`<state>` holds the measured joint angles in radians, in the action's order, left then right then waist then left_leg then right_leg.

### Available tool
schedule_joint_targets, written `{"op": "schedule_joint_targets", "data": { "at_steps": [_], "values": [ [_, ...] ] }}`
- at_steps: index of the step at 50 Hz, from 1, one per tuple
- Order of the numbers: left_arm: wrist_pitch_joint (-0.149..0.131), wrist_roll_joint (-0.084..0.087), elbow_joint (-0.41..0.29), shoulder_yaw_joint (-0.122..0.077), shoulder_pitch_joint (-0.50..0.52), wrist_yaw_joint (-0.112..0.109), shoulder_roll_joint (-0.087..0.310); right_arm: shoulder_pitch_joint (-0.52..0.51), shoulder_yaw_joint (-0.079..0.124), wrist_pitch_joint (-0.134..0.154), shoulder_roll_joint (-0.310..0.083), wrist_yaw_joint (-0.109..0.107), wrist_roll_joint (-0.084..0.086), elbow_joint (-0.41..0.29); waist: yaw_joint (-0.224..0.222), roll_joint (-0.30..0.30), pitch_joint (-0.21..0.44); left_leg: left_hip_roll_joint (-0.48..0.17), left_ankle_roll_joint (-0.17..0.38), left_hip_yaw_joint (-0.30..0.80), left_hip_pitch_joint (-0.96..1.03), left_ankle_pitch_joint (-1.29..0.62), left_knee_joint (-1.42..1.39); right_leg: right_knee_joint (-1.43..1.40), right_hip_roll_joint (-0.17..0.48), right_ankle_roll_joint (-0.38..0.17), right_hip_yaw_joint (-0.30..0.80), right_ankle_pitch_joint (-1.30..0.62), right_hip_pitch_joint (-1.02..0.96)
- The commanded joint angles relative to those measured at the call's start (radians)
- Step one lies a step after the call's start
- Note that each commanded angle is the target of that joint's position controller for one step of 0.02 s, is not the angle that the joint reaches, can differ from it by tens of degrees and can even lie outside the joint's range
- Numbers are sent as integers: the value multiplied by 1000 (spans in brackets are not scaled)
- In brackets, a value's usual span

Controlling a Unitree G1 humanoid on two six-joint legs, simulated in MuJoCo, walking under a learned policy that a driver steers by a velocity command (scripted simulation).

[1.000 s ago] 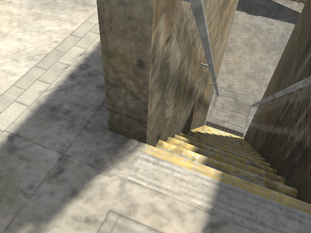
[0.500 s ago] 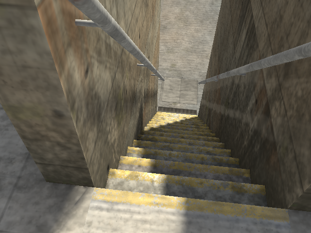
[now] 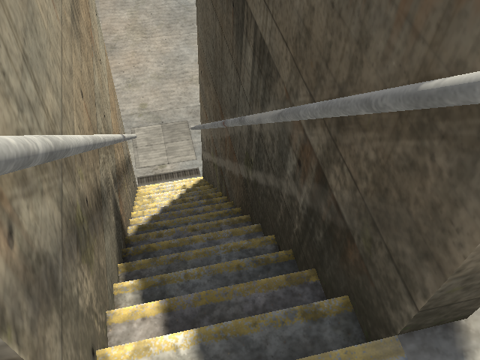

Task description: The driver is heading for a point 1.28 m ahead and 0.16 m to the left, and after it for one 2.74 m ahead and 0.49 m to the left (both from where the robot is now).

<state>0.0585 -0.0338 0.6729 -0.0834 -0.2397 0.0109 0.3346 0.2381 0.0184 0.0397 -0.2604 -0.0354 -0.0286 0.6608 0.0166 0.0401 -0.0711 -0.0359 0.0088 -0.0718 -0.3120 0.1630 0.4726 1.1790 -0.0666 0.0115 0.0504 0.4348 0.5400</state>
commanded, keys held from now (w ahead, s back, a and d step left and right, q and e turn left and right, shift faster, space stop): e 0.08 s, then no key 0.92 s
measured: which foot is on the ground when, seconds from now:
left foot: down 0.00-0.20, up 0.22-0.54, down 0.56-1.00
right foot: up 0.00-0.18, down 0.20-1.00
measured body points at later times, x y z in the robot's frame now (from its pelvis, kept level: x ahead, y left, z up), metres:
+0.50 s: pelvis +0.04 -0.03 +0.00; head +0.06 -0.05 +0.45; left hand +0.24 +0.16 -0.10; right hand +0.13 -0.31 -0.12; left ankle +0.06 +0.13 -0.71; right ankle +0.08 -0.11 -0.74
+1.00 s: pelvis +0.06 -0.01 +0.00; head +0.06 -0.01 +0.45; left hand +0.20 +0.21 -0.12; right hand +0.11 -0.27 -0.13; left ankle +0.06 +0.12 -0.74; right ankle +0.08 -0.11 -0.74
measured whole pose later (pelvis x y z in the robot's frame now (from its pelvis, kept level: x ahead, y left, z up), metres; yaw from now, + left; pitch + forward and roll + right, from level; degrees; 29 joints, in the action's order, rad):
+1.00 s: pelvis +0.06 -0.01 +0.00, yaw -9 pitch -2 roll +0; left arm 0.01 -0.01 0.85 0.00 -0.20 0.01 0.21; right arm 0.24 0.00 -0.04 -0.22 -0.01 -0.02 0.82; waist 0.00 0.00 -0.03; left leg 0.00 -0.01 0.04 -0.14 0.27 0.45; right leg 0.43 -0.06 -0.04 0.04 0.17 0.22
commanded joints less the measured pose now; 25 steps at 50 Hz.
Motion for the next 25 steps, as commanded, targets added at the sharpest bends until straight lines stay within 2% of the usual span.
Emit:
{"op": "schedule_joint_targets", "data": {
  "at_steps": [1, 2, 3, 4, 5, 6, 7, 8, 9, 10, 11, 12, 13, 14, 15, 16, 17, 18, 19, 20, 21, 22, 23, 24, 25],
  "values": [
    [17, 82, -101, 1, -36, -13, 22, -79, 55, 17, -194, -6, -12, -57, -40, -255, 112, -253, 202, 131, 121, -473, -138, -77, 70, 42, 10, 2, 37],
    [13, -11, -105, 14, -1, 4, 26, 18, 36, 11, -133, -2, -8, -39, -17, -120, 178, -275, 194, 125, 87, -482, -131, -158, 38, -1, -23, -70, -70],
    [9, -1, -107, 20, 0, 14, -3, -17, 32, 5, -140, 7, -12, -36, -42, -157, 181, -232, 165, 49, 39, -489, -102, -242, 32, -22, -46, -138, -159],
    [10, 17, -99, 20, -18, 22, -2, -31, 38, -8, -152, 10, -9, -35, -44, -224, 177, -210, 145, 18, 25, -452, -83, -294, 19, -31, -75, -154, -188],
    [11, 80, -103, 11, 14, -2, 32, -104, 53, -14, -207, 13, 10, -43, -15, -292, 122, -210, 172, 29, 35, -369, -111, -349, 28, 6, -96, -158, -153],
    [17, 61, -116, 24, 29, -3, 26, -105, 48, -23, -195, 15, 20, -47, -6, -289, 134, -246, 180, 62, 49, -367, -90, -410, 37, 4, -81, -120, -188],
    [20, 54, -124, 24, 49, -5, 24, -96, 52, -34, -208, 16, 26, -35, 3, -262, 145, -243, 181, 72, 68, -343, -55, -487, 39, 0, -86, -135, -224],
    [3, 14, -131, 35, 54, 11, -6, 36, 46, -58, -183, 19, -16, -5, 17, -212, 180, -219, 121, 35, 90, -272, 3, -590, -37, -38, -135, -71, -281],
    [-13, 6, -120, 37, 28, 14, -12, 30, 52, -68, -190, 19, -6, -3, -3, -175, 159, -188, 74, 28, 53, -120, 59, -710, -40, -48, -128, -176, -354],
    [-1, 57, -112, 8, -17, -1, 76, 7, 37, -49, -152, 27, 36, -5, -20, -57, 140, -185, 37, 51, -49, 124, 131, -780, 110, -79, 60, -365, -445],
    [-32, 9, -142, 15, -8, 1, 115, 68, 7, -73, -51, 34, -5, -54, -6, 211, 192, -58, -65, -57, -236, 542, 394, -879, 381, -142, 426, -344, -561],
    [-22, -1, -131, 2, -49, 7, 180, -106, 32, -57, -147, 10, 39, -81, -59, 215, 155, -4, -79, 100, -283, 568, 625, -877, 453, -372, 565, -499, -365],
    [-34, 28, -114, 7, -53, 0, 106, -35, 29, -93, -143, 7, 1, -65, -69, 122, 182, -17, -79, 91, -310, 466, 636, -882, 435, -334, 398, -580, -470],
    [-42, -2, -118, 51, 42, 19, 35, -74, 46, -81, -177, 0, 49, -47, -21, 94, 101, -32, -88, 154, -270, 452, 671, -813, 344, -313, 316, -627, -344],
    [-39, -2, -125, 51, 100, 27, 28, -39, 51, -83, -182, -6, 38, -24, 10, 74, 120, -27, -84, 151, -248, 415, 659, -791, 293, -267, 242, -646, -340],
    [-48, 30, -112, 63, 90, 8, -13, 37, 28, -108, -109, 12, 11, 7, 16, 122, 156, -11, -83, 98, -168, 316, 600, -840, 258, -244, 153, -779, -372],
    [-58, 29, -94, 72, 86, 1, -25, 49, 27, -121, -102, 22, 11, 20, 23, 125, 163, -2, -86, 91, -92, 279, 563, -829, 234, -233, 122, -848, -338],
    [-37, 4, -96, 69, 100, 10, 5, -15, 46, -98, -141, 1, 48, -3, 24, 53, 140, -13, -105, 138, -101, 328, 585, -757, 241, -242, 146, -814, -320],
    [-26, 8, -93, 65, 102, 4, 8, -41, 48, -85, -147, 0, 58, -7, 13, 40, 153, -9, -113, 140, -113, 330, 552, -761, 249, -248, 153, -766, -346],
    [-42, 29, -82, 76, 77, 1, -32, 8, 33, -122, -101, 11, 21, 13, 7, 87, 163, 19, -95, 92, -83, 296, 455, -818, 244, -231, 140, -750, -372],
    [-54, 30, -67, 76, 70, 1, -25, -11, 27, -138, -79, 12, 20, 9, 3, 113, 138, 13, -85, 96, -44, 276, 366, -822, 228, -212, 141, -685, -354],
    [-61, 28, -59, 73, 75, 2, -22, -32, 25, -145, -73, 13, 21, 5, -7, 114, 133, 23, -77, 89, -14, 279, 302, -825, 219, -201, 149, -613, -355],
    [-40, 13, -57, 63, 96, 7, 19, -83, 26, -118, -79, 2, 43, -12, -13, 73, 132, -14, -98, 147, 0, 297, 238, -791, 225, -222, 192, -472, -353],
    [-50, 23, -55, 69, 89, 7, -17, -51, 27, -140, -86, 12, 20, 8, -21, 101, 134, 52, -81, 68, 29, 294, 195, -837, 226, -207, 192, -463, -353],
    [-31, 17, -49, 66, 108, 7, 9, -60, 29, -112, -85, 4, 40, 3, -5, 78, 134, -14, -93, 146, 63, 219, 106, -815, 230, -219, 247, -309, -344]
  ]
}}
Velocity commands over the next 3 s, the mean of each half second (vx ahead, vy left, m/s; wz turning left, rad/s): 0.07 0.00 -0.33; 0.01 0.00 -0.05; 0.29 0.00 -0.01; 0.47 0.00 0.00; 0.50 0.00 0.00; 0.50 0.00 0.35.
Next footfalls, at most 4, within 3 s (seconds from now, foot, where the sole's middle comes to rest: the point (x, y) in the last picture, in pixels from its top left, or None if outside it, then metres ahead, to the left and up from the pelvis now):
0.20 right None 0.12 -0.11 -0.77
0.56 left None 0.10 0.11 -0.77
1.56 right None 0.32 -0.12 -0.77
2.16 left None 0.51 0.15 -1.00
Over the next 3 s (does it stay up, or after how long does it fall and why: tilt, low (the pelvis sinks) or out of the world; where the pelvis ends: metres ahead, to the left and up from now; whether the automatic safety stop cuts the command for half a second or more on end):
stays up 0.92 0.09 -0.62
